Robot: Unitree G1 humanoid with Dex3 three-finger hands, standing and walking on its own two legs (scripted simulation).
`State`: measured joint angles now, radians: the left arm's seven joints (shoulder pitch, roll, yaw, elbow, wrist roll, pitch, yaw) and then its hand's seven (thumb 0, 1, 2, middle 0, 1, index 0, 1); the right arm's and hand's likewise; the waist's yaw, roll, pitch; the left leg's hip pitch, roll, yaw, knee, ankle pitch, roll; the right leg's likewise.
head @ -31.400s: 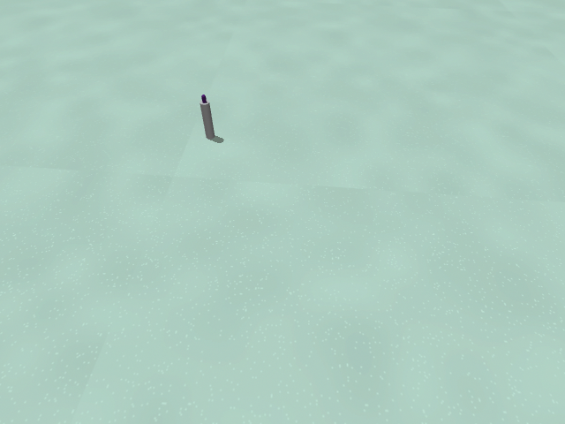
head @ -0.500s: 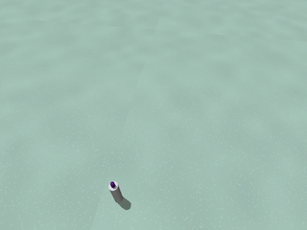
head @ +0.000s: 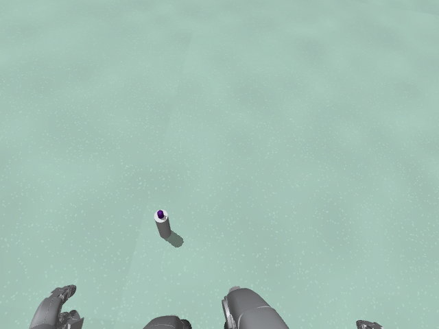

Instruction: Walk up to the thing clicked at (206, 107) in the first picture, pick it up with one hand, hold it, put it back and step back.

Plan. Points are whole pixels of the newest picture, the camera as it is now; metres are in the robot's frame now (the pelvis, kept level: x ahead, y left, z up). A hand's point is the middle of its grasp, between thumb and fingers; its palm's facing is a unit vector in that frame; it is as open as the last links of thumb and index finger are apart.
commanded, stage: step back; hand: left
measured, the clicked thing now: (163, 223) +0.48 +0.15 -0.63
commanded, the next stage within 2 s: none
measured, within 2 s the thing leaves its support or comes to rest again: neither
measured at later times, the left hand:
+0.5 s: hand out of the picture +0.05 +0.25 -0.14, palm faces -0.03 -0.92 -0.39, open 7.4 cm
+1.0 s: hand out of the picture -0.14 +0.25 -0.16, palm faces -0.08 -0.91 -0.41, open 7.4 cm
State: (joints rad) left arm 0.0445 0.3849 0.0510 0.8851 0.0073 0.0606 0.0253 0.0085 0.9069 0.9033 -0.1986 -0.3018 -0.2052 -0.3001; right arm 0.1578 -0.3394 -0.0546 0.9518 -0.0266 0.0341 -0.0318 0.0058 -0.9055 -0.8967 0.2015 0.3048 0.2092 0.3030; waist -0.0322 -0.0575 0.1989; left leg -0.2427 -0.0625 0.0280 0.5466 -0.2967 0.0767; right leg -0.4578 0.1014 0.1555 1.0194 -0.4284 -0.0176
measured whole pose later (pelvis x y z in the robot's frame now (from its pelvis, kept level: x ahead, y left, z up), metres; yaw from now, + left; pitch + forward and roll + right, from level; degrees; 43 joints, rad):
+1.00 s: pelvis -0.24 -0.02 -0.02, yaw -5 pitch -3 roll -1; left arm 0.19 0.40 0.10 0.85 0.03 0.06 -0.01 0.01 0.91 0.90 -0.20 -0.30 -0.20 -0.30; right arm 0.09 -0.40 -0.05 0.80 -0.02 0.02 -0.02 0.01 -0.90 -0.90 0.20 0.31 0.21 0.30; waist 0.02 0.02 0.21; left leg -0.40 0.10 -0.01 0.70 -0.25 -0.03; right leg -0.23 0.03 0.08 0.67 -0.38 0.02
